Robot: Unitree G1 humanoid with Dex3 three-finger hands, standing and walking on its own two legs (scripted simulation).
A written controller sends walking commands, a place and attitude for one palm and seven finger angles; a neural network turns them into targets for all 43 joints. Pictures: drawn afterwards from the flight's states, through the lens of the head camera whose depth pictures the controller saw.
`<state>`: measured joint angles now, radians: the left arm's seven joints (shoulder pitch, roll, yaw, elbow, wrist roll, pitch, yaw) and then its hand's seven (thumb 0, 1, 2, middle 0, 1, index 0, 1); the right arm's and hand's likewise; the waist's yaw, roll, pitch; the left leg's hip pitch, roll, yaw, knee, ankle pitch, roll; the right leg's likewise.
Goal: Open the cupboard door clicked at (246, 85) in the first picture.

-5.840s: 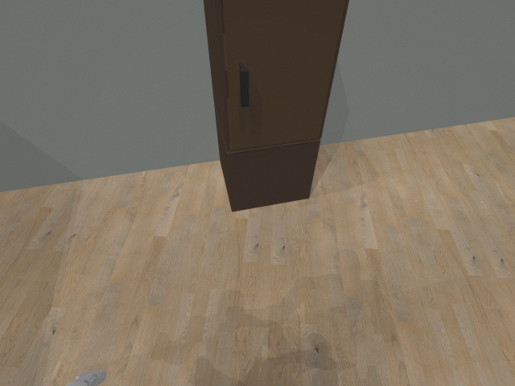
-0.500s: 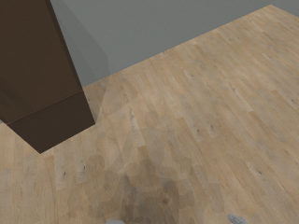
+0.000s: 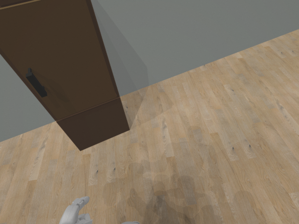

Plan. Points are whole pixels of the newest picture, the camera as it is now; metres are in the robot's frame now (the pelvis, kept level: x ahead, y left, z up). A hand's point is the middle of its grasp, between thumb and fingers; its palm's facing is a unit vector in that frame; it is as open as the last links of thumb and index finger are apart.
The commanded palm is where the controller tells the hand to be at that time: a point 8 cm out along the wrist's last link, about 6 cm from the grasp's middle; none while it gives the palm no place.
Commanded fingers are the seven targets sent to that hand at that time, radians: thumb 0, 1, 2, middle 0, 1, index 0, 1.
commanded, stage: turn to face it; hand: left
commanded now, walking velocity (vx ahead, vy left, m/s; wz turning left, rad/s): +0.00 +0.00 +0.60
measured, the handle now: (36, 82) +0.70 +0.54 -0.04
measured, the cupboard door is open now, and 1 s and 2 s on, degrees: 0 0 0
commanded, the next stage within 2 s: take the last steps up to it in 0.60 s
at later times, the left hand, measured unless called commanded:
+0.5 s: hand out of the picture -0.08 +0.24 -0.18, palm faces +0.35 -0.90 -0.25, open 7.4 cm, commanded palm none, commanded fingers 0.00 0.90 0.90 -0.20 -0.30 -0.20 -0.30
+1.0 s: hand out of the picture -0.04 +0.20 -0.15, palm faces +0.42 -0.88 -0.22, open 7.4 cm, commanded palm none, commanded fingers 0.00 0.90 0.90 -0.20 -0.30 -0.20 -0.30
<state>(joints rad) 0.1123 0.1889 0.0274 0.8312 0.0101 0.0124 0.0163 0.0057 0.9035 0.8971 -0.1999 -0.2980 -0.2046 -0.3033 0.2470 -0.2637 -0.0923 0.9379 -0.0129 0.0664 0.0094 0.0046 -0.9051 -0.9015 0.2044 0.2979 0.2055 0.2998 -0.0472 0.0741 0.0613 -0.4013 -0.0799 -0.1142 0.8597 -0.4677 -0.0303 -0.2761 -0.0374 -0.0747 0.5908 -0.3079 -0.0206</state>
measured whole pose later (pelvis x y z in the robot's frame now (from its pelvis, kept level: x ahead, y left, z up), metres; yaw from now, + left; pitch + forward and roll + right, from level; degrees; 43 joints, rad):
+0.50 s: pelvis -0.02 +0.04 +0.00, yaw +16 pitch -1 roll +0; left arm 0.29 0.27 0.07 0.97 0.02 0.07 0.02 0.01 0.90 0.90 -0.20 -0.30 -0.20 -0.30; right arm 0.11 -0.23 -0.05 0.91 -0.01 0.03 0.02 0.00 -0.91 -0.90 0.20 0.30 0.20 0.30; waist 0.05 -0.06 0.09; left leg -0.27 0.00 0.09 0.62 -0.33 0.05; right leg -0.36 -0.15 -0.15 0.92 -0.53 0.06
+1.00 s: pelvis -0.01 +0.01 +0.01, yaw +23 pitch -2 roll +1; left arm 0.29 0.15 0.03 1.00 0.03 -0.01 0.00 0.00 0.90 0.90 -0.20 -0.30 -0.20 -0.30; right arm 0.35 -0.20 -0.06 1.07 -0.02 0.04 0.00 0.00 -0.91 -0.90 0.20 0.30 0.20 0.30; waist -0.01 0.04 -0.03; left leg -0.34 -0.02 0.00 0.78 -0.43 0.03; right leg -0.16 -0.02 -0.10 0.50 -0.32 -0.03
